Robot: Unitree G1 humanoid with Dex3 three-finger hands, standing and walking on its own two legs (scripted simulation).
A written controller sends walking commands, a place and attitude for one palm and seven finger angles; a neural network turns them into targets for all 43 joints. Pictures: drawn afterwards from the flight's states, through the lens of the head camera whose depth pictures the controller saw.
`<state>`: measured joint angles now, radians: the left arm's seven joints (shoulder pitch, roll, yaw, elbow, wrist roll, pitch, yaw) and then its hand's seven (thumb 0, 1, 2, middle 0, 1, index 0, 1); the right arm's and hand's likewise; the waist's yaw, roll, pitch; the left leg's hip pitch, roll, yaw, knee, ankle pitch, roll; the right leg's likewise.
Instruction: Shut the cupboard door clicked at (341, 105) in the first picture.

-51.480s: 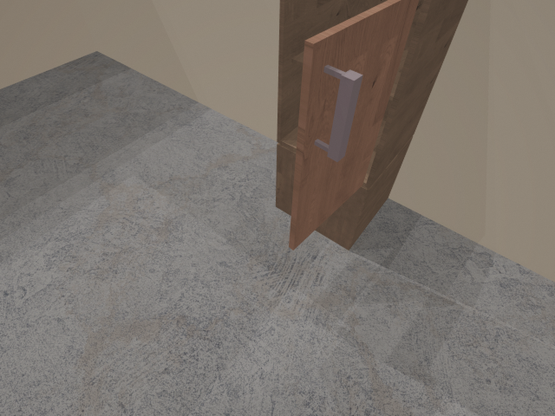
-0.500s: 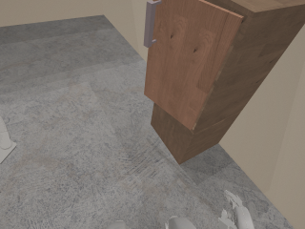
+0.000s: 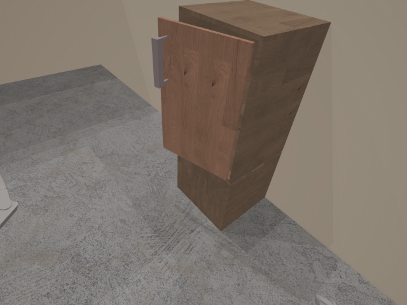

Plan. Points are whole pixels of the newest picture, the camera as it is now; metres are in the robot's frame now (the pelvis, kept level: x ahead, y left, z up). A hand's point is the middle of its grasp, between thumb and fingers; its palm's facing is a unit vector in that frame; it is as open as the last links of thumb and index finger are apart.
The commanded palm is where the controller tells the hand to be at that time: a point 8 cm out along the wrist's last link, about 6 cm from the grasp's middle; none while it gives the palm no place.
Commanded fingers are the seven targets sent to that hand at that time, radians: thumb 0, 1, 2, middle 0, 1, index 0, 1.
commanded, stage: stop stepping back and stand still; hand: left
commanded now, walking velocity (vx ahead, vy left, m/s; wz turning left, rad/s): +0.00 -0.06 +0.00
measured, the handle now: (162, 62) +0.91 +0.17 +0.12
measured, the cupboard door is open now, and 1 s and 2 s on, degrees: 15 15 15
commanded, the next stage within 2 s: let the arm hang, fingers relaxed in 0.24 s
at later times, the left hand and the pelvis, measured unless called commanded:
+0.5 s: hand (65, 294) +0.17 +0.26 -0.04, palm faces +0.08 -0.90 -0.42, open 7.4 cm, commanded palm none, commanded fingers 0.00 0.90 0.90 -0.20 -0.30 -0.20 -0.30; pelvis -0.03 +0.02 +0.00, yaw +0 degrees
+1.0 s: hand out of the picture -0.09 +0.22 -0.16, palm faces +0.02 -0.97 -0.24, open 7.3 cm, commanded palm none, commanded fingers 0.00 0.90 0.90 -0.20 -0.30 -0.20 -0.30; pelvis -0.04 +0.02 +0.02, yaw +1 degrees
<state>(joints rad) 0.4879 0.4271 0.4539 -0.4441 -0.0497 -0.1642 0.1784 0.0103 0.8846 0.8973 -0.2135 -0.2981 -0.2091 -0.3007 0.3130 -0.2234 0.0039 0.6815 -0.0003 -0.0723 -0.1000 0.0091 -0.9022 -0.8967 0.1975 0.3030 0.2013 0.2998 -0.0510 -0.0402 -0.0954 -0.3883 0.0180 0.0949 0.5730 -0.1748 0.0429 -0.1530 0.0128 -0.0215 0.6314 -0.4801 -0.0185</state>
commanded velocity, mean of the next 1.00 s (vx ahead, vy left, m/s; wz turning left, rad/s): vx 0.00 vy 0.00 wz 0.00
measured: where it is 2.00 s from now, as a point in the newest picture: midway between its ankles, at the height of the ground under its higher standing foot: outside the picture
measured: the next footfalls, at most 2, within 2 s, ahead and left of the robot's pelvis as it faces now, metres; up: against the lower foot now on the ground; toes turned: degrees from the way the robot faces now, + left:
left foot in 0.30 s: +0.07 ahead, +0.12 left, +0.00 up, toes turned +3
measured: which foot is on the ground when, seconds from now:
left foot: down 0.00-0.10, up 0.12-0.28, down 0.30-1.00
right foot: down 0.00-1.00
